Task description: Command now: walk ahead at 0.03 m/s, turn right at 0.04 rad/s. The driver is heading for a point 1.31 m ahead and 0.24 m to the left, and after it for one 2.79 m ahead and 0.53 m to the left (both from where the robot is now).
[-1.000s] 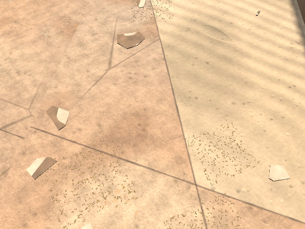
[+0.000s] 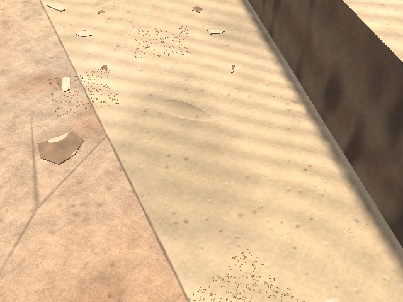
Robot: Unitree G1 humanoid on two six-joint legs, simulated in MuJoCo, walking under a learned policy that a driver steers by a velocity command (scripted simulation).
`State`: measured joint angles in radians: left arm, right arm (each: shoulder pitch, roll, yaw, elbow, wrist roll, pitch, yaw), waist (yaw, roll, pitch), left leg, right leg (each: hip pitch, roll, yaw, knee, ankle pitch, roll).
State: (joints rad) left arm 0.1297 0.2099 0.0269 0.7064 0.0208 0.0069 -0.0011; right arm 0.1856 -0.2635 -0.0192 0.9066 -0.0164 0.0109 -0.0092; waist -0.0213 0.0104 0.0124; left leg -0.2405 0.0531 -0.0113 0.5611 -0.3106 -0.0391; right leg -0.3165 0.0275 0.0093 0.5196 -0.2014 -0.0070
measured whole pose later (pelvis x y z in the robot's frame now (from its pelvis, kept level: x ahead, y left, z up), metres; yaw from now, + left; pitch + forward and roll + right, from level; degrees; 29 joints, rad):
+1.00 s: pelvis +0.09 -0.02 +0.00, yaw +0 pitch +0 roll +0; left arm 0.27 0.23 0.07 1.07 -0.02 -0.10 -0.01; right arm 0.32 -0.27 -0.05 1.04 0.04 -0.05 -0.02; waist 0.01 0.04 0.00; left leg -0.28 0.02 -0.04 0.95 -0.47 0.03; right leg -0.23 0.01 -0.07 0.55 -0.32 -0.05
